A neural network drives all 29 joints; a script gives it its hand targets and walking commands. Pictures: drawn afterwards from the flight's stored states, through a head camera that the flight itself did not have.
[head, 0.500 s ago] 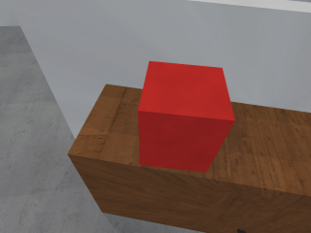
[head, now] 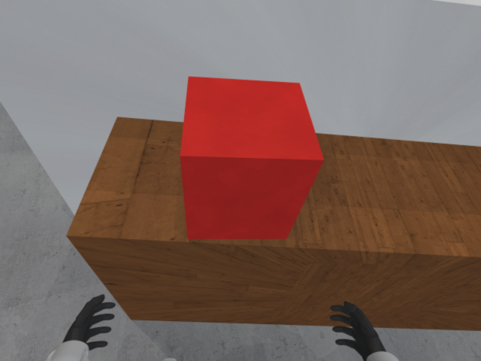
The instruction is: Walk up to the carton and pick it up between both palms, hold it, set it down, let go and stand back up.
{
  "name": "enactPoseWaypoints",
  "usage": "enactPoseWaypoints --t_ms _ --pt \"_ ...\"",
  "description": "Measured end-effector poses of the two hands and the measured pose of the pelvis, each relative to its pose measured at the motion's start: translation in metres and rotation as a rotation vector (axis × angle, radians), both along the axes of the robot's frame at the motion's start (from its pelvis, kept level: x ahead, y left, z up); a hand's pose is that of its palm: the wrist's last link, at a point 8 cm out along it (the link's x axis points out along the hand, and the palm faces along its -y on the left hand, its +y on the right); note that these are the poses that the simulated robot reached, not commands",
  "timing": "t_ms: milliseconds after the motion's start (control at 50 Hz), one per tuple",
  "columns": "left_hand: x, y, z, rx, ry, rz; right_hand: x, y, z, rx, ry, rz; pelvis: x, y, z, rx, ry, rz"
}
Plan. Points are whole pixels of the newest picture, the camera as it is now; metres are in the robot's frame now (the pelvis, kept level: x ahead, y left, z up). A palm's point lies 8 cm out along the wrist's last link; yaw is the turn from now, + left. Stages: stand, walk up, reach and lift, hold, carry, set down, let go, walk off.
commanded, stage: reach and lift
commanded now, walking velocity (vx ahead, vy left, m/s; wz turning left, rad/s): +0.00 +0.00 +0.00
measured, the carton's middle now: (241, 164) +0.48 -0.01 +0.04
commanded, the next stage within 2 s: none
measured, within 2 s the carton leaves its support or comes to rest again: neither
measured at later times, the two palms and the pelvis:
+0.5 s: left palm (80, 340) +0.18 +0.24 -0.05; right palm (362, 334) +0.19 -0.21 -0.05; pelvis +0.01 +0.01 +0.02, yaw -4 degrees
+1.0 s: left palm (103, 309) +0.22 +0.20 -0.02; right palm (375, 318) +0.21 -0.23 -0.02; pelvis +0.05 +0.00 +0.02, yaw -6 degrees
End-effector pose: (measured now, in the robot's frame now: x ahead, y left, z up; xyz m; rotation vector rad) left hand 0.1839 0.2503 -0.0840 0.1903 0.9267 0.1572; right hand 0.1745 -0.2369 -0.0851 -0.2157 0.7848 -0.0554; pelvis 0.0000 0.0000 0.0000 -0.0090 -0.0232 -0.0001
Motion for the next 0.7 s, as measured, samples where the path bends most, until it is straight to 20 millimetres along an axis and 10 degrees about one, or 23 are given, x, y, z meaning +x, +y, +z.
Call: enactPoseWaypoints --t_ms 260,440,700 --pt "-0.037 -0.008 0.002 -0.025 -0.010 0.059 -0.007 0.007 0.024 0.019 -0.067 0.005 -0.002 0.004 0.012 0.016 -0.010 -0.053" --pt "-0.010 -0.011 0.026 -0.030 -0.144 0.022 0.012 0.029 0.032 0.076 -0.149 -0.016 0.008 0.012 0.017 0.015 -0.010 -0.068" --pt "0.020 -0.033 0.040 -0.062 -0.283 -0.005 0.021 0.003 0.055 0.055 -0.221 -0.040 0.031 0.013 0.022 0.020 0.000 -0.096"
